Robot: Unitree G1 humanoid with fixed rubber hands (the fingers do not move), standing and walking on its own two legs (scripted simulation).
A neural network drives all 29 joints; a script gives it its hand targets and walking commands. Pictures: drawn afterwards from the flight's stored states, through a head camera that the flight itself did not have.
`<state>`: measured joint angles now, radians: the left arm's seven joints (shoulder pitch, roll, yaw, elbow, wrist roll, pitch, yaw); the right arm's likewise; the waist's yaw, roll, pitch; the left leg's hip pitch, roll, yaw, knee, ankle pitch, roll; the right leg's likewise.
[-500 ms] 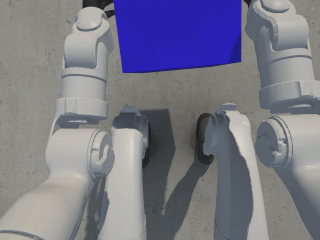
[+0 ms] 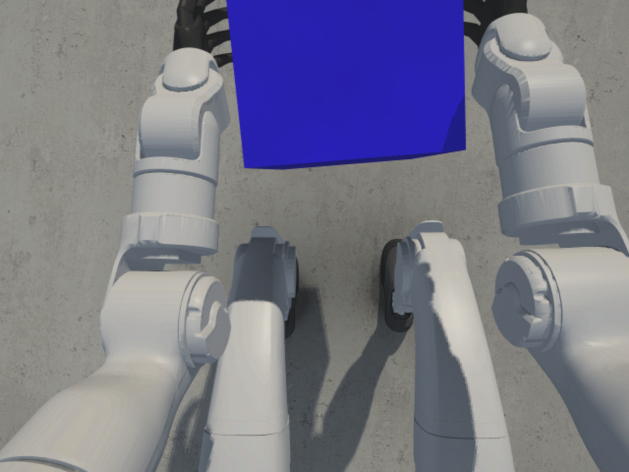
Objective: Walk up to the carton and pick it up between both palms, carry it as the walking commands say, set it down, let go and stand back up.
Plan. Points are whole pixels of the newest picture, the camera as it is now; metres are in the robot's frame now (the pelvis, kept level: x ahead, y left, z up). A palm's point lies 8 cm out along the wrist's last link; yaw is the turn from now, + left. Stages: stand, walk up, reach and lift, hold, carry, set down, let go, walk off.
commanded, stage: reach and lift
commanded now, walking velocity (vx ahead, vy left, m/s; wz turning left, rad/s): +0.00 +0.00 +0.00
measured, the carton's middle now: (342, 72) +0.53 +0.00 -0.14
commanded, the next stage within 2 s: none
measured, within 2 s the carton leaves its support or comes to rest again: neither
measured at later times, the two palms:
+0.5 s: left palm (168, 44) +0.50 +0.14 +0.00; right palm (537, 1) +0.51 -0.14 +0.01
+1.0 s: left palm (115, 14) +0.48 +0.14 +0.08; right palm out of the picture +0.49 -0.15 +0.09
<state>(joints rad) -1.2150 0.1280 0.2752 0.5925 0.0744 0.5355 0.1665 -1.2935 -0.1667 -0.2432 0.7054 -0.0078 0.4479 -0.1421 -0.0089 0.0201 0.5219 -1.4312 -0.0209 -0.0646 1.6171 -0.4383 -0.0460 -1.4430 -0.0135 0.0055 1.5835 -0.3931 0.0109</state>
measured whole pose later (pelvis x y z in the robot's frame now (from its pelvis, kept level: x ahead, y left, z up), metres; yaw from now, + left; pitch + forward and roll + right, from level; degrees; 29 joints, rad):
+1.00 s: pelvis +0.03 -0.01 +0.13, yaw +1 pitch +7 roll +0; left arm -0.95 0.04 0.28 0.53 0.13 0.52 0.12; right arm -0.98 -0.04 -0.26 0.56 -0.09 0.48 -0.14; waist -0.01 -0.01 0.46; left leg -0.90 -0.02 -0.06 1.07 -0.30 -0.04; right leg -0.92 -0.01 0.01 1.06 -0.27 0.01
